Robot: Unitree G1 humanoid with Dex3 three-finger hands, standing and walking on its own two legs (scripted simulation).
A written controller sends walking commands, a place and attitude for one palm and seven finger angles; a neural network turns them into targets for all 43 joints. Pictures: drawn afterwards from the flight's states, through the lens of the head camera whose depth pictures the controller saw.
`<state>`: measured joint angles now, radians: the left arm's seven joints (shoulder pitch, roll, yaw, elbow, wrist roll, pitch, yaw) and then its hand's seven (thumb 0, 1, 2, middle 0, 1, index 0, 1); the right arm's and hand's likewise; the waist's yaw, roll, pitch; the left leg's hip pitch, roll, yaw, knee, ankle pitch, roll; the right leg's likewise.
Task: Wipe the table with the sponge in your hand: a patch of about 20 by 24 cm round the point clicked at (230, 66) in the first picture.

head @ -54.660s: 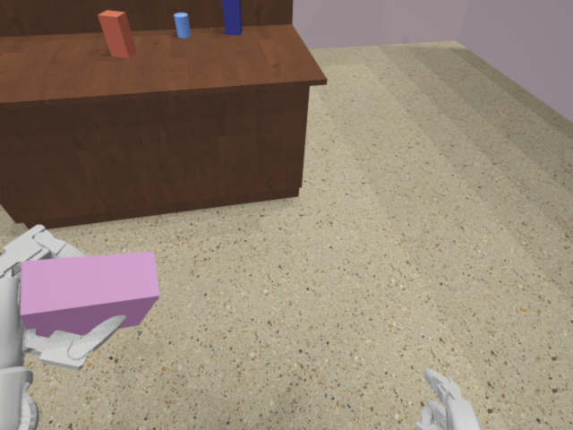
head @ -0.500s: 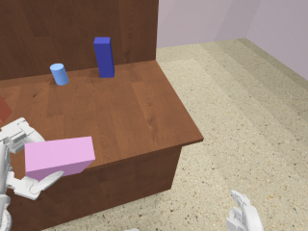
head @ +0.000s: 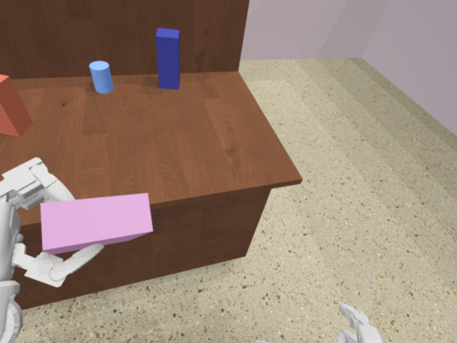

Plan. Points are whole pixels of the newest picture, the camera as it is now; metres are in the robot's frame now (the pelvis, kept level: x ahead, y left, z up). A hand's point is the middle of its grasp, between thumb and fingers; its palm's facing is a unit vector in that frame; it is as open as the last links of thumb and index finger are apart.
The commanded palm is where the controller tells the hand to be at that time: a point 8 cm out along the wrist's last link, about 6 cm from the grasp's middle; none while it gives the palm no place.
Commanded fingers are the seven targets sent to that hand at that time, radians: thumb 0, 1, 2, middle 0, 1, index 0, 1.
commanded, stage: step back with the hand held close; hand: left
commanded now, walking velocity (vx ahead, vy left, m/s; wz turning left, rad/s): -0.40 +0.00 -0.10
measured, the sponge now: (108, 223) +0.24 +0.18 +0.14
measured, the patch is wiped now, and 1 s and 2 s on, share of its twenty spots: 1.00 1.00 1.00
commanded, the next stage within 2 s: stop stepping back and stand still in 0.04 s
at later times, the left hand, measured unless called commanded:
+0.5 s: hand out of the picture +0.10 +0.23 +0.17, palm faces +0.29 -0.90 -0.34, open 9.0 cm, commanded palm +0.05 +0.28 +0.20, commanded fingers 0.00 0.10 1.30 -1.20 -1.60 -1.20 -1.60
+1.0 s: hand out of the picture +0.05 +0.21 +0.19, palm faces +0.33 -0.87 -0.38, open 9.0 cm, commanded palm +0.00 +0.26 +0.20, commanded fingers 0.00 0.10 1.30 -1.20 -1.60 -1.20 -1.60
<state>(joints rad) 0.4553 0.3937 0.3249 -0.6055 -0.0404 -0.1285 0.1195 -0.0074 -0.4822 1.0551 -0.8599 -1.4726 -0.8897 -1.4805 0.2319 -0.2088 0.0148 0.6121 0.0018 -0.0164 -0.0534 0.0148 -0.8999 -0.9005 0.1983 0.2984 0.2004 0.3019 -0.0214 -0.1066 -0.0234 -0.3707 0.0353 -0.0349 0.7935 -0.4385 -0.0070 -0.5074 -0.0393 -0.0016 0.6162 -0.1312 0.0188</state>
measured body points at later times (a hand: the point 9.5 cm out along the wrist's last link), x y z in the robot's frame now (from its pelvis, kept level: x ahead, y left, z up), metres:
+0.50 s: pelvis -0.13 +0.01 +0.01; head -0.15 +0.03 +0.46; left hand +0.08 +0.27 +0.19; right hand +0.00 -0.26 -0.06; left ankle -0.11 +0.13 -0.72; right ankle -0.07 -0.12 -0.71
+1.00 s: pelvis -0.17 -0.01 +0.01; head -0.18 -0.01 +0.46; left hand +0.02 +0.25 +0.21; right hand -0.03 -0.27 -0.06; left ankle -0.16 +0.12 -0.72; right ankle -0.12 -0.11 -0.71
